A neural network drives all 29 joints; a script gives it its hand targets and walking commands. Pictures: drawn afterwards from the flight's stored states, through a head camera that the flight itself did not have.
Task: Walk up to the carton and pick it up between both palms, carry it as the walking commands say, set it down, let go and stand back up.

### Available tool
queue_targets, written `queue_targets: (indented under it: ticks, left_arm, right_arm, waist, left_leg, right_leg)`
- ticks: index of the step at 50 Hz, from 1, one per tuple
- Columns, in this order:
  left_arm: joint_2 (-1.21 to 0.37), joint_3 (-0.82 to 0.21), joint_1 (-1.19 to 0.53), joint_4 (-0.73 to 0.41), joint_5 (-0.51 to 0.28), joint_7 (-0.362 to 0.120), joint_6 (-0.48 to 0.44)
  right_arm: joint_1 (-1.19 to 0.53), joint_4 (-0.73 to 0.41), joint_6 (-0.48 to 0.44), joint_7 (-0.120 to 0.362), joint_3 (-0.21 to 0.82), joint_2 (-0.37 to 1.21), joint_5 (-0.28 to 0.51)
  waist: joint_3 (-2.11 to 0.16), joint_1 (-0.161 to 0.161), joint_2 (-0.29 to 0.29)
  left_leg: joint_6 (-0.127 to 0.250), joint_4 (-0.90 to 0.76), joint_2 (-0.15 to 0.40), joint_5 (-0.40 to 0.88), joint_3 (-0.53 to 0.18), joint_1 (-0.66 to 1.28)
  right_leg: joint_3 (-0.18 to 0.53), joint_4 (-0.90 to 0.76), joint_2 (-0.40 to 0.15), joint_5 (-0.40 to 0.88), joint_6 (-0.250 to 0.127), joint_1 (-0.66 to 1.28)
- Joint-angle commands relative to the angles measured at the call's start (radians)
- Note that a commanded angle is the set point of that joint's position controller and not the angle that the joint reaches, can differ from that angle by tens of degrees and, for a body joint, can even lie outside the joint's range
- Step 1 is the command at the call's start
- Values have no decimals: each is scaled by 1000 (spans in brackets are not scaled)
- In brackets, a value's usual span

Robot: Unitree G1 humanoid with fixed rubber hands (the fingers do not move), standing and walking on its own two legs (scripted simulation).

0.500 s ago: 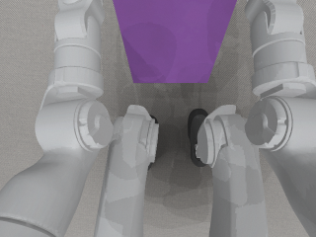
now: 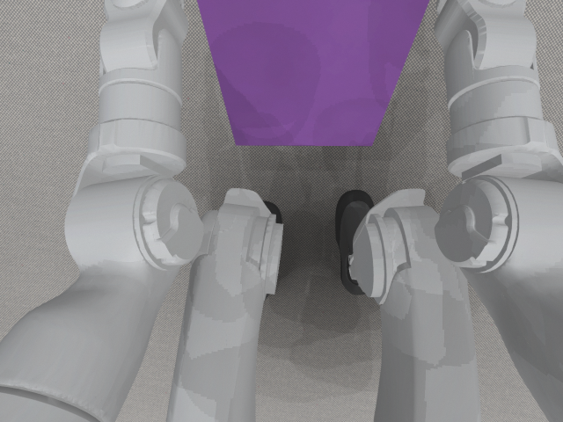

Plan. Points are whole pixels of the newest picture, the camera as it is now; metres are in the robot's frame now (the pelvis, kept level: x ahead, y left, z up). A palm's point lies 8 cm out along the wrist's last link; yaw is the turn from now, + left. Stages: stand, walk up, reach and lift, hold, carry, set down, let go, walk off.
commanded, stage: set down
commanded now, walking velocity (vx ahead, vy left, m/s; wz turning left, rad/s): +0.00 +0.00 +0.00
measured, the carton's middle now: out of the picture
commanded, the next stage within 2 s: none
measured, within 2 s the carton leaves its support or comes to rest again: rests again in 1.14 s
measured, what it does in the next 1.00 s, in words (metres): stands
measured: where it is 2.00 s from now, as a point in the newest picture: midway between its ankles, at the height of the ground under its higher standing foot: (306, 264)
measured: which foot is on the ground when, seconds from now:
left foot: down 0.00-1.00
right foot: down 0.00-1.00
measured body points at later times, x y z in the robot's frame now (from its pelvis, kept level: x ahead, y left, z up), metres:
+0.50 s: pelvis +0.00 +0.00 +0.00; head +0.38 +0.00 +0.24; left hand +0.56 +0.14 -0.18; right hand +0.56 -0.14 -0.18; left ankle +0.10 +0.09 -0.37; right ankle +0.12 -0.10 -0.37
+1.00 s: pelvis -0.02 +0.00 -0.03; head +0.35 +0.00 +0.21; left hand +0.54 +0.16 -0.19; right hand +0.52 -0.19 -0.21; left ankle +0.10 +0.09 -0.37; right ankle +0.12 -0.10 -0.37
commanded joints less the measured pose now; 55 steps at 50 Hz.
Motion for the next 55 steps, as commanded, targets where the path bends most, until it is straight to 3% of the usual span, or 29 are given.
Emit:
queue_targets:
  ticks: [1,3,7,11,12,14,15,16,17,19,22,24,25,29,31,32,33,34,36,38,39,40,41,44,46,47,49,52,55]
  left_arm:
    - [-723,-349,-110,256,105,-179,153]
    - [-701,-334,-85,250,123,-174,153]
    - [-695,-323,-104,269,121,-177,157]
    - [-656,-309,-95,254,139,-167,148]
    - [-611,-292,-67,271,144,-153,144]
    - [-587,-291,-58,268,143,-145,135]
    - [-575,-289,-67,265,133,-140,135]
    - [-565,-289,-50,263,141,-139,129]
    - [-523,-286,-54,251,138,-127,123]
    - [-393,-245,-2,274,146,-86,106]
    - [-200,-220,71,275,127,-23,72]
    - [-17,-215,66,200,72,53,23]
    - [65,-221,36,145,52,87,-7]
    - [200,-271,-103,-167,-116,155,-97]
    - [244,-330,-180,-281,-196,168,-124]
    - [272,-330,-193,-339,-207,173,-128]
    - [288,-359,-216,-410,-243,177,-132]
    - [325,-354,-200,-436,-255,185,-128]
    - [293,-427,-216,-426,-317,186,-105]
    - [248,-496,-207,-299,-357,174,-59]
    - [259,-482,-199,-238,-355,170,-39]
    - [240,-502,-224,-236,-373,161,-25]
    - [260,-500,-218,-194,-376,158,-20]
    - [282,-470,-218,-64,-362,159,0]
    - [316,-435,-213,-66,-358,169,21]
    - [313,-425,-221,-108,-355,172,29]
    - [375,-351,-215,-159,-334,190,36]
    - [374,-317,-170,-316,-337,207,69]
    - [419,-282,-177,-474,-312,222,111]
  right_arm:
    - [-103,209,102,136,265,728,-74]
    - [-107,186,100,137,261,730,-70]
    - [-105,218,102,137,243,697,-86]
    - [-104,213,102,136,229,699,-86]
    - [-57,246,96,124,203,620,-99]
    - [-80,226,92,115,212,605,-94]
    - [-70,213,82,108,199,554,-95]
    - [-83,206,78,102,219,561,-84]
    - [-68,215,72,95,193,524,-89]
    - [-42,205,50,56,162,366,-81]
    - [13,214,16,-3,154,169,-56]
    - [35,184,-33,-72,150,-51,-22]
    - [3,139,-59,-99,159,-118,14]
    - [-85,-42,-143,-165,202,-188,135]
    - [-100,-72,-158,-168,261,-168,229]
    - [-125,-80,-153,-165,291,-159,272]
    - [-92,-57,-147,-161,319,-144,304]
    - [-92,-57,-136,-169,328,-162,323]
    - [-113,-27,-113,-166,371,-161,378]
    - [-156,13,-96,-160,392,-175,399]
    - [-180,57,-81,-155,382,-196,407]
    - [-207,27,-81,-155,353,-238,397]
    - [-239,3,-77,-156,337,-257,402]
    - [-307,12,-72,-152,360,-291,402]
    - [-349,-103,-64,-162,344,-317,409]
    - [-367,-157,-55,-168,369,-300,418]
    - [-360,-230,-39,-178,355,-304,424]
    - [-328,-450,-2,-202,353,-301,421]
    - [-238,-479,68,-212,345,-281,408]
  waist:
    - [-842,-17,30]
    - [-833,5,43]
    - [-804,-22,35]
    - [-812,11,50]
    - [-812,-14,55]
    - [-829,2,37]
    - [-841,-26,51]
    - [-854,17,49]
    - [-858,-16,29]
    - [-907,-4,72]
    - [-967,10,51]
    - [-1062,-4,42]
    - [-1134,21,56]
    - [-1498,-37,-7]
    - [-1662,-28,29]
    - [-1724,2,35]
    - [-1801,-17,7]
    - [-1864,0,1]
    - [-1884,7,51]
    - [-1796,-25,75]
    - [-1656,11,93]
    - [-1595,-21,101]
    - [-1518,-7,111]
    - [-1415,36,65]
    - [-1530,45,10]
    - [-1593,88,0]
    - [-1725,114,-38]
    - [-2016,125,-85]
    - [-2148,138,-67]
  left_leg:
    - [-30,-158,-13,151,-121,266]
    - [-32,-157,-14,146,-106,262]
    - [-29,-162,-10,109,-124,245]
    - [-28,-175,-9,124,-122,284]
    - [-36,-175,-3,105,-110,277]
    - [-32,-169,-3,127,-124,277]
    - [-40,-159,-1,125,-113,312]
    - [-39,-163,-2,141,-118,297]
    - [-36,-159,-1,166,-130,307]
    - [-49,-156,3,170,-110,349]
    - [-49,-154,11,207,-121,369]
    - [-69,-132,19,284,-110,420]
    - [-69,-127,21,319,-117,464]
    - [-71,-46,23,621,-138,580]
    - [-67,-30,33,711,-143,681]
    - [-65,-31,32,708,-129,695]
    - [-67,-33,35,713,-129,717]
    - [-67,-28,37,702,-121,717]
    - [-65,-26,46,675,-107,762]
    - [-57,-46,69,520,-105,715]
    - [-58,-72,74,408,-102,646]
    - [-57,-85,76,358,-107,624]
    - [-57,-105,82,292,-116,581]
    - [-49,-133,92,167,-122,540]
    - [-40,-147,92,150,-109,574]
    - [-39,-162,85,185,-103,616]
    - [-36,-162,76,194,-75,650]
    - [-31,-189,53,294,-55,765]
    - [-31,-225,37,315,-33,842]
  right_leg:
    - [34,-57,55,115,-2,405]
    - [46,-72,57,111,-4,412]
    - [37,-65,53,85,-7,398]
    - [28,-60,52,80,-2,367]
    - [24,-66,53,77,-1,395]
    - [24,-52,47,84,2,383]
    - [24,-67,55,70,4,390]
    - [27,-58,49,88,3,398]
    - [17,-51,46,120,10,393]
    - [21,-62,54,107,11,407]
    - [18,-45,49,139,24,420]
    - [21,-40,50,217,31,479]
    - [18,-17,49,242,38,479]
    - [31,36,32,551,29,625]
    - [34,53,20,585,21,629]
    - [41,51,13,577,18,650]
    - [46,52,7,603,12,716]
    - [55,60,0,621,2,769]
    - [56,48,-7,550,-9,757]
    - [32,47,-13,418,-12,731]
    - [36,36,-20,308,-16,677]
    - [30,35,-29,272,-12,670]
    - [37,27,-34,220,-8,639]
    - [32,23,-45,109,-3,597]
    - [18,-6,-38,106,14,694]
    - [25,-12,-32,131,19,751]
    - [21,-32,-25,142,27,839]
    - [16,-62,-7,275,38,1072]
    - [19,-93,1,297,30,1143]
